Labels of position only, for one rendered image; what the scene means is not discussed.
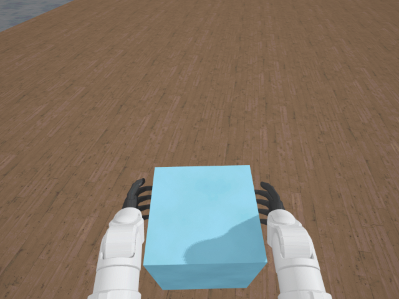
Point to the robot left hand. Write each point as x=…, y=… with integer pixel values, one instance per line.
x=132, y=199

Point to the right robot forearm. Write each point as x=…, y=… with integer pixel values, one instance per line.
x=295, y=259

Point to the robot right hand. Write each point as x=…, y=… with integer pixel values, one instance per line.
x=273, y=202

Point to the left robot forearm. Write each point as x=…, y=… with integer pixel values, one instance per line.
x=120, y=256

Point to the carton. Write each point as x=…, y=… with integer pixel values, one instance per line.
x=204, y=230

